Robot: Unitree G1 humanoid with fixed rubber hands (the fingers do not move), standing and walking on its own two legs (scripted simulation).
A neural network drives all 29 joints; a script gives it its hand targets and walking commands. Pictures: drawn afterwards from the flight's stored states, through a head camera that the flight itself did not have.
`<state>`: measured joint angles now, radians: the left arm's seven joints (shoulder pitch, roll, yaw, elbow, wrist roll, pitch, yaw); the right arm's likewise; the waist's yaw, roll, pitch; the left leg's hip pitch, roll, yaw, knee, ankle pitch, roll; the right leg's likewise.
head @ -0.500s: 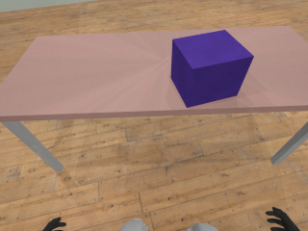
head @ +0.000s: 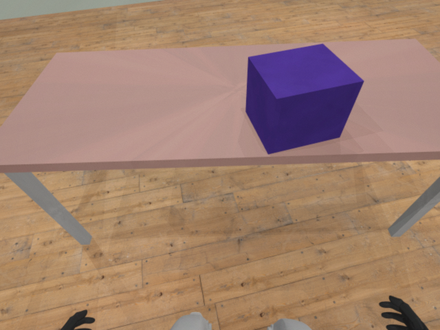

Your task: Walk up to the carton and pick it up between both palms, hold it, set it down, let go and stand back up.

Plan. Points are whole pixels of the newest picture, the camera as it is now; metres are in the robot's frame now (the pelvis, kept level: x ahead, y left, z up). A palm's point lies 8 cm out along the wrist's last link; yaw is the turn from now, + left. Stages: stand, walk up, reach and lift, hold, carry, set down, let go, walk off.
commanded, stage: walk up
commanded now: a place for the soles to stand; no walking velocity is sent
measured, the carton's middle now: (295, 98) +0.69 -0.20 +0.00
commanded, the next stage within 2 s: none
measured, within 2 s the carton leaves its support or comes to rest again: neither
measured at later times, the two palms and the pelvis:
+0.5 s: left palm (109, 299) +0.21 +0.24 -0.09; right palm out of the picture +0.08 -0.38 -0.09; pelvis +0.06 -0.06 +0.00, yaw -2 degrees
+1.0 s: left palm (222, 248) +0.29 +0.02 -0.06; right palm out of the picture +0.04 -0.62 -0.07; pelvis +0.11 -0.27 +0.00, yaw -4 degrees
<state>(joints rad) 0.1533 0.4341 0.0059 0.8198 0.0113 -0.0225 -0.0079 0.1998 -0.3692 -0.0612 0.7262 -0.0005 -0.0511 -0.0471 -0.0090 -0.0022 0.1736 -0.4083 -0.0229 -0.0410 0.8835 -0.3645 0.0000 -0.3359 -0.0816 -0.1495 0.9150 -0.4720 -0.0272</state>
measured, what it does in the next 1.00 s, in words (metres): steps to the right: right foot, then left foot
